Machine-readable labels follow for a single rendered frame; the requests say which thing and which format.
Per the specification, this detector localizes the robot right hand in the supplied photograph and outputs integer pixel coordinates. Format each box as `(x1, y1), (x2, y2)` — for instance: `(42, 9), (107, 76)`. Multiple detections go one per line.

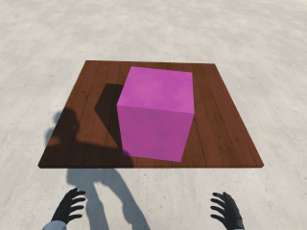
(210, 192), (245, 230)

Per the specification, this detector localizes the carton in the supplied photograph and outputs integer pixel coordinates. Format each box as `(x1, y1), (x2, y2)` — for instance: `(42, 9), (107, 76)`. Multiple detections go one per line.
(116, 66), (195, 162)

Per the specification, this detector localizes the table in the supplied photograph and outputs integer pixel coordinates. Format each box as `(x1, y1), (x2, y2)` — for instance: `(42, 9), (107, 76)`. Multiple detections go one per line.
(38, 60), (265, 169)

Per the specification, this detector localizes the robot left hand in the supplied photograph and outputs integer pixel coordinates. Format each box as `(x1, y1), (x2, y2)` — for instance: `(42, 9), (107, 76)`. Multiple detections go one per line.
(51, 188), (85, 224)

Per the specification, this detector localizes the robot left forearm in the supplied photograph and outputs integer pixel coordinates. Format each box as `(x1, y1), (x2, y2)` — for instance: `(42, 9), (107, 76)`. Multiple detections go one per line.
(42, 220), (67, 230)

